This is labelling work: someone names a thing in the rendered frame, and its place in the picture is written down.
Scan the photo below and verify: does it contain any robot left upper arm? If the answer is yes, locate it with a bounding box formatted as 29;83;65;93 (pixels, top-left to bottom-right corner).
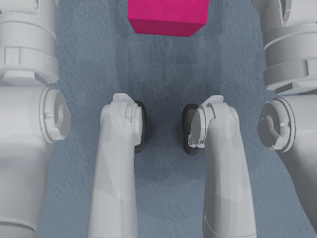
0;85;71;238

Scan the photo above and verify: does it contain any right robot thigh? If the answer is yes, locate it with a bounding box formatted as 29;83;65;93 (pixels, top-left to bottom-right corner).
194;102;257;238

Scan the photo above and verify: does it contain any robot right upper arm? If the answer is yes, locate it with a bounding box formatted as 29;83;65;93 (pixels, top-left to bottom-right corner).
257;94;317;234

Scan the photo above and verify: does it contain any robot right forearm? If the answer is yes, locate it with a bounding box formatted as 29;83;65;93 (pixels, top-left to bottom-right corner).
251;0;317;96

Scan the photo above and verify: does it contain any robot left forearm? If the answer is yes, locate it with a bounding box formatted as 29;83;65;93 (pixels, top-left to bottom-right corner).
0;0;59;86

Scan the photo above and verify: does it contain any left robot thigh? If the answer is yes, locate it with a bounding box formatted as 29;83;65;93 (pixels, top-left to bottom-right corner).
87;100;143;238

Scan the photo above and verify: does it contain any robot thigh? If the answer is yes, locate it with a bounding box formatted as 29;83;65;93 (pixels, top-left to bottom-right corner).
87;100;143;238
194;102;257;238

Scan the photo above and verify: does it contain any carton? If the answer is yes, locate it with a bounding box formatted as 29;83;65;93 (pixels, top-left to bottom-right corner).
128;0;209;37

